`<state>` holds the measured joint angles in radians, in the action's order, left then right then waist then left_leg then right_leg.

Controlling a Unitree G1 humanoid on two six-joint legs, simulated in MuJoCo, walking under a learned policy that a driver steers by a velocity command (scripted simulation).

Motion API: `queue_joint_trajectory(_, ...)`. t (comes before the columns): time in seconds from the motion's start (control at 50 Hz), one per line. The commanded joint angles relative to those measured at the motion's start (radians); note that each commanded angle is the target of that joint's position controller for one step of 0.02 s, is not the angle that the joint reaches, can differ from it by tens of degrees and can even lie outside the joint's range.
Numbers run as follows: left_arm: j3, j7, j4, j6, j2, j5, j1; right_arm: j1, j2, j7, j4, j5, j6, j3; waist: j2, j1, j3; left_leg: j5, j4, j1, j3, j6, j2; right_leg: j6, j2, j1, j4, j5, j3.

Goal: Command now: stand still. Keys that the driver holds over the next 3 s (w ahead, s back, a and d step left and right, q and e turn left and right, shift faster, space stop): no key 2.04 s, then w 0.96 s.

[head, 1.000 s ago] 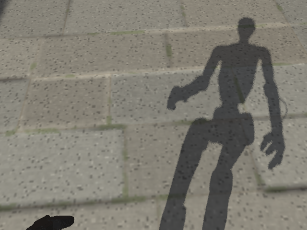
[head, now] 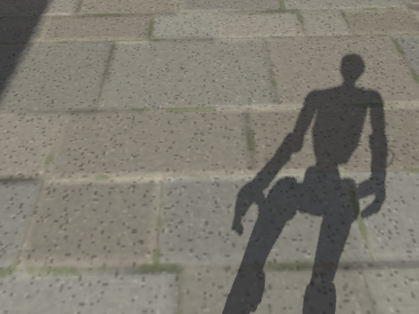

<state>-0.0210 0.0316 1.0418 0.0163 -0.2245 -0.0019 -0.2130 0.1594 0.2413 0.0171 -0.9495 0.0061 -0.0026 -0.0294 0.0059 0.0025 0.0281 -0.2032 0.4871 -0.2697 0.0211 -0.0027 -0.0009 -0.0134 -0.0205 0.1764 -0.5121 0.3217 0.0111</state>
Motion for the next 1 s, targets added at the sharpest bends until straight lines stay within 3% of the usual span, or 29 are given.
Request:
queue_joint_trajectory(0.02, -0.021, 0.003, -0.012, 0.002, -0.127, 0.002, -0.035, -0.013, 0.096, 0.006, 0.029, -0.003, -0.005, -0.020, -0.012, 0.006, -0.057, 0.249, -0.029, 0.109, -0.032, -0.029, -0.034, 0.030, -0.036, 0.036, 0.087, -0.292, 0.031)
queue_joint_trajectory(0.32, -0.015, 0.003, 0.033, -0.009, -0.105, -0.001, -0.027, -0.019, 0.104, 0.023, -0.056, -0.006, 0.014, -0.024, -0.014, -0.001, -0.026, 0.224, -0.040, 0.131, -0.033, -0.019, -0.038, 0.028, -0.018, 0.028, 0.120, -0.265, 0.010)
queue_joint_trajectory(1.0, 0.000, 0.011, 0.064, -0.001, -0.048, 0.000, -0.158, 0.061, 0.055, 0.032, -0.156, -0.008, 0.014, -0.013, -0.006, -0.006, 0.026, 0.108, -0.066, 0.095, -0.036, -0.014, -0.032, 0.027, -0.003, 0.080, 0.154, -0.115, -0.006)
